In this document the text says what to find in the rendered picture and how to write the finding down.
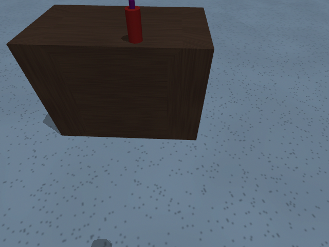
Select bottle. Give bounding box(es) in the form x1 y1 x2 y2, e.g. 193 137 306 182
125 0 143 44

